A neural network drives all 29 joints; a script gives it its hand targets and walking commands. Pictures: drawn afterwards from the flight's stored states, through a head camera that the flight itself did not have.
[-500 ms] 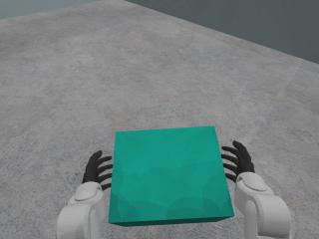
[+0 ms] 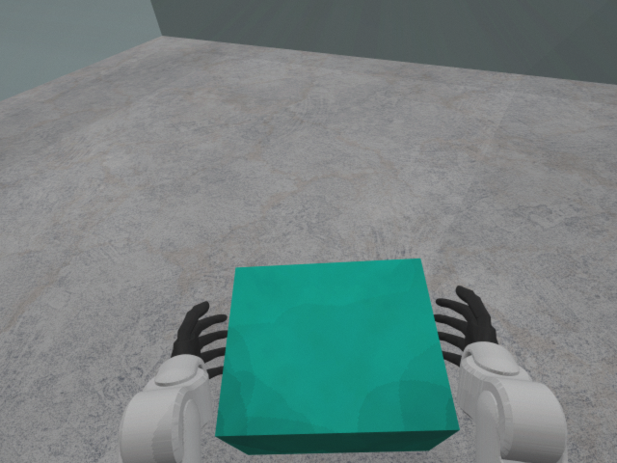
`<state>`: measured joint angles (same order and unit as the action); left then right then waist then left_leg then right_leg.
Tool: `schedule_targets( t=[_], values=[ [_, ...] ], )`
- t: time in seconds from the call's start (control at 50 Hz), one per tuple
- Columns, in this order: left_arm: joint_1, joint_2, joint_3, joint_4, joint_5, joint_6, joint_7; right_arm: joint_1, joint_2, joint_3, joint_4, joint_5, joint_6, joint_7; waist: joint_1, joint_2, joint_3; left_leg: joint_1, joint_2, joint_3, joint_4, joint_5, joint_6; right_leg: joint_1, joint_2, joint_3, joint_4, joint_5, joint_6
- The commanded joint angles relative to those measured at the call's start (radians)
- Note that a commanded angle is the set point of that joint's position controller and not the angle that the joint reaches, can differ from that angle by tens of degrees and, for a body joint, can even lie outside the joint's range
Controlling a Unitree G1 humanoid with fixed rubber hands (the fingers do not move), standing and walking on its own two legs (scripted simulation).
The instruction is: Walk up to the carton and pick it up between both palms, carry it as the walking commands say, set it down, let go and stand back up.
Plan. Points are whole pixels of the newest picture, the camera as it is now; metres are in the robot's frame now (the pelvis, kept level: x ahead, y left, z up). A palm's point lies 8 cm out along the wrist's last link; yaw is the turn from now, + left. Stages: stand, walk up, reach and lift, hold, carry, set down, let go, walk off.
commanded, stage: carry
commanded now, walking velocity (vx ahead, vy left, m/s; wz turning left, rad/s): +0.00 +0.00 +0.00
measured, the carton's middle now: (332, 359) +0.29 -0.01 +0.00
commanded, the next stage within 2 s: hold in 1.92 s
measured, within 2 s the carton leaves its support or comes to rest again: neither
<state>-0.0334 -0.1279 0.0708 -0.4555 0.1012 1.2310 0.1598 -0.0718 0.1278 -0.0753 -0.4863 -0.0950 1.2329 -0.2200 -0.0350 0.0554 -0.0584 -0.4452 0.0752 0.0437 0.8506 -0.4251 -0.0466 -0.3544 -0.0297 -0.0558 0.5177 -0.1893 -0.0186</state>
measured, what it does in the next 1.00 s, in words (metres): steps on the spot: left foot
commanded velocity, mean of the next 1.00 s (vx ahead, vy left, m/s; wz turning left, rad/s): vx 0.00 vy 0.00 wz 0.00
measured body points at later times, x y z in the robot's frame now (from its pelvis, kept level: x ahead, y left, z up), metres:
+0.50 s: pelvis -0.02 +0.00 +0.00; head -0.05 +0.00 +0.45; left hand +0.23 +0.16 +0.09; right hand +0.24 -0.17 +0.10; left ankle -0.01 +0.10 -0.74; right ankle +0.05 -0.11 -0.74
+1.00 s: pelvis +0.00 +0.02 +0.00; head -0.03 +0.02 +0.45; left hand +0.24 +0.19 +0.08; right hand +0.26 -0.14 +0.10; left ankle -0.01 +0.10 -0.74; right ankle +0.05 -0.11 -0.73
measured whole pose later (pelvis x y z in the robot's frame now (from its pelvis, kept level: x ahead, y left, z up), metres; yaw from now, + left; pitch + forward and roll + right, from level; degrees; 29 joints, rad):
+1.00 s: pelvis +0.00 +0.02 +0.00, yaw +1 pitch +2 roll +0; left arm -0.02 -0.13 0.07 -0.48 0.10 1.24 0.17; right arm -0.07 0.13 -0.07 -0.46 -0.11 1.21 -0.19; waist -0.01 0.00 -0.11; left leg -0.27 -0.03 0.08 0.52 -0.29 0.06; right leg -0.35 -0.04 -0.06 0.49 -0.17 0.01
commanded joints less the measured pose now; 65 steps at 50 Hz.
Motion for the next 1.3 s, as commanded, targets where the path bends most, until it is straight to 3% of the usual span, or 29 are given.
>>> schedule_targets(
  t=[0.0,0.04,0.08,0.1,0.12,0.14,0.18,0.2,0.22,0.24,0.28,0.32,0.36,0.4,0.46,0.5,0.52,0.56,0.64,0.72,0.74,0.8,0.88,0.96,1.0,1.06,1.16,1.18,1.28],
  values=[
    [-0.385,-0.925,-0.605,-0.093,-0.364,-0.036,-0.237,-0.464,0.916,0.731,-0.099,0.429,-0.014,0.294,0.035,-0.273,-0.214,-0.030,-0.015,-0.041,0.046,0.039,0.034,0.102,-0.204,0.134,-0.238,-0.155,-0.060],
    [-0.424,-0.922,-0.631,-0.136,-0.375,-0.037,-0.238,-0.430,0.916,0.703,-0.076,0.419,-0.012,0.294,0.038,-0.201,-0.272,0.017,-0.039,-0.012,-0.053,0.013,0.052,0.122,-0.200,0.143,-0.217,-0.092,-0.076],
    [-0.408,-0.898,-0.648,-0.154,-0.381,-0.032,-0.235,-0.358,0.901,0.683,-0.035,0.402,-0.005,0.293,0.043,-0.199,-0.283,0.070,-0.050,0.014,-0.162,-0.016,0.062,0.125,-0.197,0.164,-0.213,-0.077,-0.081],
    [-0.419,-0.892,-0.653,-0.148,-0.376,-0.027,-0.232,-0.361,0.892,0.673,-0.023,0.396,-0.003,0.296,0.038,-0.163,-0.279,0.123,-0.049,0.011,-0.265,0.014,0.068,0.108,-0.209,0.202,-0.215,-0.106,-0.087],
    [-0.441,-0.889,-0.676,-0.175,-0.388,-0.027,-0.229,-0.338,0.888,0.653,-0.015,0.388,-0.005,0.299,0.030,-0.108,-0.308,0.204,-0.048,0.026,-0.412,0.100,0.071,0.115,-0.189,0.181,-0.178,-0.060,-0.080],
    [-0.435,-0.873,-0.684,-0.175,-0.392,-0.021,-0.224,-0.301,0.885,0.641,0.017,0.382,-0.001,0.300,0.030,-0.066,-0.311,0.263,-0.011,-0.004,-0.494,0.170,0.071,0.126,-0.167,0.149,-0.156,0.032,-0.046],
    [-0.476,-0.870,-0.705,-0.165,-0.403,-0.010,-0.226,-0.296,0.877,0.605,0.031,0.359,-0.002,0.296,0.036,0.041,-0.279,0.287,0.084,-0.118,-0.509,0.202,0.089,0.080,-0.121,0.123,-0.098,0.069,-0.001],
    [-0.477,-0.858,-0.710,-0.166,-0.399,-0.010,-0.224,-0.290,0.867,0.604,0.042,0.359,-0.004,0.303,0.038,0.075,-0.201,0.246,0.108,-0.159,-0.539,0.124,0.099,0.016,-0.082,0.114,-0.112,0.040,0.006],
    [-0.510,-0.862,-0.728,-0.191,-0.412,-0.008,-0.226,-0.288,0.874,0.592,0.041,0.353,-0.008,0.303,0.035,0.099,-0.177,0.150,0.104,-0.145,-0.536,0.064,0.096,0.068,-0.064,0.095,-0.122,0.027,0.005],
    [-0.536,-0.883,-0.742,-0.187,-0.424,-0.008,-0.234,-0.303,0.888,0.587,0.032,0.345,-0.014,0.301,0.030,0.092,-0.150,0.091,0.080,-0.102,-0.512,0.079,0.079,0.121,-0.081,0.109,-0.135,0.035,0.001],
    [-0.567,-0.889,-0.734,-0.184,-0.427,-0.008,-0.233,-0.333,0.903,0.595,0.025,0.345,-0.015,0.298,0.028,0.011,-0.143,0.095,0.046,-0.069,-0.489,0.149,0.061,0.130,-0.101,0.134,-0.127,0.019,-0.003],
    [-0.504,-0.867,-0.708,-0.149,-0.415,-0.002,-0.229,-0.355,0.865,0.605,-0.014,0.345,-0.012,0.291,0.029,-0.075,-0.156,0.112,0.041,-0.075,-0.461,0.130,0.077,0.109,-0.105,0.143,-0.161,-0.039,0.002],
    [-0.471,-0.870,-0.693,-0.111,-0.404,0.008,-0.227,-0.354,0.860,0.606,-0.009,0.346,-0.005,0.288,0.029,-0.082,-0.150,0.086,0.034,-0.077,-0.464,0.116,0.080,0.116,-0.112,0.146,-0.169,-0.062,0.005],
    [-0.431,-0.870,-0.676,-0.105,-0.405,0.008,-0.226,-0.332,0.861,0.623,-0.018,0.351,0.005,0.287,0.029,-0.147,-0.186,0.114,0.040,-0.076,-0.446,0.155,0.079,0.135,-0.107,0.133,-0.160,-0.016,0.003],
    [-0.423,-0.866,-0.657,-0.096,-0.389,0.009,-0.225,-0.356,0.864,0.640,-0.030,0.366,0.013,0.290,0.031,-0.142,-0.176,0.105,0.036,-0.082,-0.458,0.138,0.080,0.137,-0.113,0.127,-0.158,-0.017,0.008],
    [-0.445,-0.878,-0.666,-0.120,-0.389,0.002,-0.226,-0.371,0.877,0.642,-0.036,0.375,0.011,0.296,0.028,-0.083,-0.179,0.109,0.043,-0.086,-0.471,0.133,0.079,0.136,-0.113,0.128,-0.144,-0.002,0.004],
    [-0.478,-0.896,-0.670,-0.134,-0.398,-0.003,-0.226,-0.379,0.903,0.647,-0.029,0.382,0.008,0.300,0.029,-0.097,-0.181,0.110,0.044,-0.090,-0.471,0.136,0.081,0.130,-0.107,0.122,-0.143,-0.018,0.001],
    [-0.476,-0.902,-0.679,-0.150,-0.392,-0.009,-0.222,-0.376,0.911,0.642,-0.033,0.388,0.003,0.302,0.027,-0.021,-0.191,0.103,0.052,-0.103,-0.493,0.110,0.086,0.133,-0.106,0.114,-0.116,-0.015,0.006],
    [-0.500,-0.918,-0.692,-0.171,-0.393,-0.013,-0.221,-0.396,0.930,0.650,-0.049,0.394,-0.001,0.306,0.027,-0.014,-0.203,0.135,0.056,-0.093,-0.486,0.148,0.088,0.127,-0.109,0.113,-0.108,0.034,0.001],
    [-0.447,-0.885,-0.680,-0.143,-0.389,-0.006,-0.223,-0.345,0.893,0.634,-0.022,0.372,0.002,0.299,0.027,-0.050,-0.226,0.150,0.056,-0.101,-0.466,0.187,0.099,0.136,-0.109,0.111,-0.092,0.068,-0.001],
    [-0.473,-0.904,-0.699,-0.154,-0.403,-0.012,-0.225,-0.340,0.896,0.623,-0.034,0.364,-0.007,0.297,0.023,-0.026,-0.248,0.170,0.063,-0.100,-0.456,0.267,0.097,0.147,-0.115,0.105,-0.065,0.122,0.000],
    [-0.456,-0.892,-0.692,-0.145,-0.400,-0.011,-0.227,-0.320,0.896,0.626,-0.012,0.359,-0.003,0.298,0.024,-0.061,-0.230,0.177,0.060,-0.102,-0.435,0.315,0.101,0.132,-0.115,0.099,-0.063,0.152,0.006],
    [-0.466,-0.898,-0.695,-0.143,-0.405,-0.015,-0.233,-0.357,0.896,0.632,-0.037,0.364,-0.011,0.302,0.024,-0.065,-0.205,0.158,0.057,-0.106,-0.450,0.250,0.108,0.119,-0.101,0.080,-0.058,0.083,0.014],
    [-0.450,-0.895,-0.691,-0.127,-0.399,-0.019,-0.232,-0.343,0.889,0.631,-0.019,0.364,-0.013,0.302,0.023,-0.041,-0.213,0.185,0.055,-0.102,-0.430,0.321,0.102,0.116,-0.106,0.089,-0.053,0.151,0.004],
    [-0.509,-0.907,-0.713,-0.185,-0.412,-0.029,-0.229,-0.352,0.914,0.636,-0.029,0.375,-0.021,0.308,0.023,-0.031,-0.206,0.178,0.059,-0.123,-0.443,0.330,0.108,0.114,-0.102,0.082,-0.038,0.111,0.009],
    [-0.462,-0.900,-0.696,-0.152,-0.395,-0.029,-0.226,-0.359,0.890,0.644,-0.050,0.376,-0.024,0.305,0.024,-0.037,-0.216,0.187,0.068,-0.126,-0.452,0.290,0.118,0.113,-0.092,0.066,-0.038,0.075,0.009],
    [-0.454,-0.900,-0.693,-0.143,-0.392,-0.030,-0.222,-0.345,0.882,0.637,-0.041,0.370,-0.027,0.303,0.022,-0.028,-0.253,0.208,0.061,-0.103,-0.413,0.383,0.112,0.137,-0.101,0.071,-0.022,0.175,0.004],
    [-0.441,-0.893,-0.694,-0.158,-0.396,-0.031,-0.223,-0.326,0.888,0.642,-0.039,0.371,-0.025,0.303,0.024,-0.063,-0.252,0.196,0.058,-0.103,-0.411,0.373,0.111,0.144,-0.101,0.081,-0.034,0.179,0.003],
    [-0.450,-0.858,-0.683,-0.147,-0.387,-0.033,-0.219,-0.315,0.855,0.620,-0.011,0.354,-0.026,0.299,0.025,-0.043,-0.211,0.183,0.051,-0.102,-0.425,0.267,0.115,0.115,-0.100,0.084,-0.045,0.125,-0.002]
  ],
)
